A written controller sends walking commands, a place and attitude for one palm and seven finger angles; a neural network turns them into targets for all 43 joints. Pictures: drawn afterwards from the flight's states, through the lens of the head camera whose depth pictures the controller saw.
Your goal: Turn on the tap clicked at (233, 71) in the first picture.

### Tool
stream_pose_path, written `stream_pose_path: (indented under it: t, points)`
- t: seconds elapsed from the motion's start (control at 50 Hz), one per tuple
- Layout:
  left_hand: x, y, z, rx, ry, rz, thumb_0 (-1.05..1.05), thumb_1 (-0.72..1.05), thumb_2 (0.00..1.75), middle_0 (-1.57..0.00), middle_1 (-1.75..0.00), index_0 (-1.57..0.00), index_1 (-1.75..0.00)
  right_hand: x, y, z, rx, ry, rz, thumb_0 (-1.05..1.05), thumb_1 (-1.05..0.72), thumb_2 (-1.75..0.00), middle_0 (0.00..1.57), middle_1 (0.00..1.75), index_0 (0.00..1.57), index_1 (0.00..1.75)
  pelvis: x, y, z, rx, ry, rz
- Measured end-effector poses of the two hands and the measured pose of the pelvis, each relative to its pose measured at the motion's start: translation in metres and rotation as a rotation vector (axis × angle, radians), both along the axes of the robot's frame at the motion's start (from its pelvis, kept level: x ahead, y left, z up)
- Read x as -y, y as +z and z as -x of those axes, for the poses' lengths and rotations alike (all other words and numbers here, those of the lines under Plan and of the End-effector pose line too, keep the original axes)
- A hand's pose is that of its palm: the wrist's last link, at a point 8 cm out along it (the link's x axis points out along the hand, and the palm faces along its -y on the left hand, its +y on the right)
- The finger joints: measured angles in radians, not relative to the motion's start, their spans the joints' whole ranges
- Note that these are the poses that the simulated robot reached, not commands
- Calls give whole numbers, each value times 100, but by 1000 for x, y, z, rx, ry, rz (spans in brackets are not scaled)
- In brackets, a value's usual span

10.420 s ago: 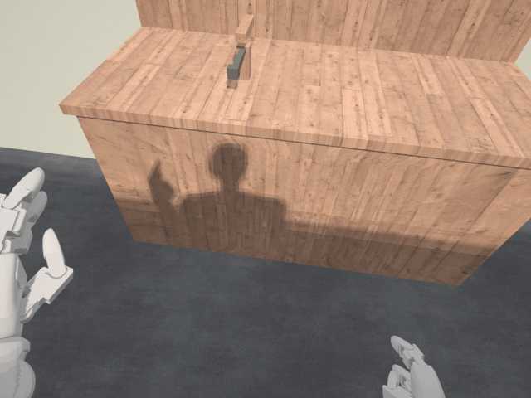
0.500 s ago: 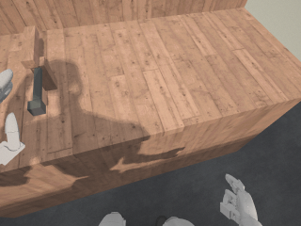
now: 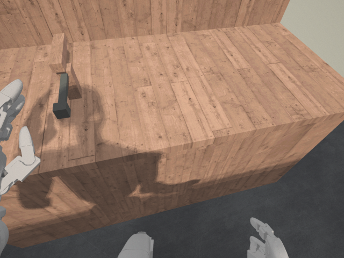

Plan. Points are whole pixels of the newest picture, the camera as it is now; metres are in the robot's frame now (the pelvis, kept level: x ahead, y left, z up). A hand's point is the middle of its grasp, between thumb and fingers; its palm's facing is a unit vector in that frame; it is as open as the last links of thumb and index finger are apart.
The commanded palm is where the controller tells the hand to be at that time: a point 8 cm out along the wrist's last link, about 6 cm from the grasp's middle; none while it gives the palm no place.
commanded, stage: shuffle to correct the standing spot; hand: left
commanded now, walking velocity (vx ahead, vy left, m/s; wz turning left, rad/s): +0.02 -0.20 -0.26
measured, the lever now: (62, 110) +0.39 +0.29 +0.11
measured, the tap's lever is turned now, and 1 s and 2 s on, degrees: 0 0 0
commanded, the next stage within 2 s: come to a stop and stand still in 0.32 s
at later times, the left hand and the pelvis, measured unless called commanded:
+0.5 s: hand (59, 152) +0.23 +0.19 +0.21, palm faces +0.28 -0.77 -0.57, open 7.4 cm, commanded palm +0.18 +0.23 +0.20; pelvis -0.01 -0.04 +0.01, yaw -5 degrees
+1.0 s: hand (66, 163) +0.22 +0.19 +0.18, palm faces +0.35 -0.83 -0.44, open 7.4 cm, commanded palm +0.17 +0.22 +0.20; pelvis +0.00 -0.05 +0.02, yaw -4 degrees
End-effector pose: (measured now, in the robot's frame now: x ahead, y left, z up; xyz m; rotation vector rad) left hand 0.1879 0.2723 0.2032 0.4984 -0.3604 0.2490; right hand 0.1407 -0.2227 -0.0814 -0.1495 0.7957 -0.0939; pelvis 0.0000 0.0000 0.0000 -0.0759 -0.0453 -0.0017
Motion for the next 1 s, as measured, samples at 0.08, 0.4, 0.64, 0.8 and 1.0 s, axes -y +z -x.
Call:
stream_pose_path:
  t: [0.08, 0.4, 0.64, 0.8, 1.0]
  points:
    - [0, -3, -4, 19, -24, 42, 2, 89, 90, -21, -31, -21, -30, 7, 17, 1, -26, -18, 48, 2, -90, -90, 21, 30, 20, 30, 1, 8, -2, -21, -51, -49]
    - [41, 25, -9, 15, -159, -86, 2, 89, 90, -21, -31, -21, -30, 27, 26, 33, -34, -77, 25, 1, -90, -90, 20, 30, 20, 30, 17, 18, 12, -44, -101, -8]
    - [52, -14, -14, -74, 48, 62, 1, 89, 90, -20, -30, -21, -30, 76, 3, 38, -52, -128, 27, 2, -90, -90, 20, 30, 20, 30, 51, 9, 2, -20, -84, -31]
    - [73, 0, -17, -4, -41, 24, 2, 89, 90, -21, -31, -21, -30, 83, 29, 14, 59, -107, 92, 2, -91, -90, 20, 30, 19, 30, 57, 12, 6, -4, -79, -65]
    - [45, -2, 2, -81, 78, 13, 1, 89, 90, -21, -31, -21, -30, 69, 21, 0, 43, -70, 33, 1, -90, -90, 20, 30, 20, 30, 53, 16, 4, -35, -64, -35]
